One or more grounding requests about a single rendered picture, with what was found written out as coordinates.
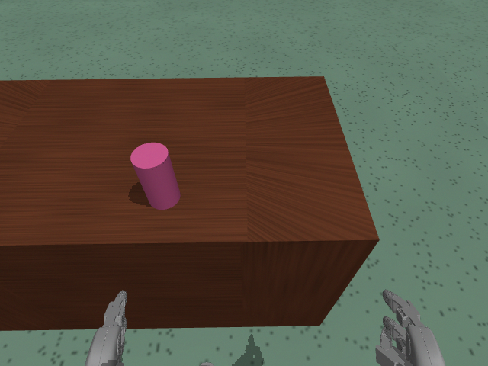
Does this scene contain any can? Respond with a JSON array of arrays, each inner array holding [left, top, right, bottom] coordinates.
[[130, 143, 181, 210]]

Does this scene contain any left robot hand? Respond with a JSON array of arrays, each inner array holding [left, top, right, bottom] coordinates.
[[85, 290, 127, 366]]

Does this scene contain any right robot hand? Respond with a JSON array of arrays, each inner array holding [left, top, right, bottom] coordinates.
[[376, 290, 446, 366]]

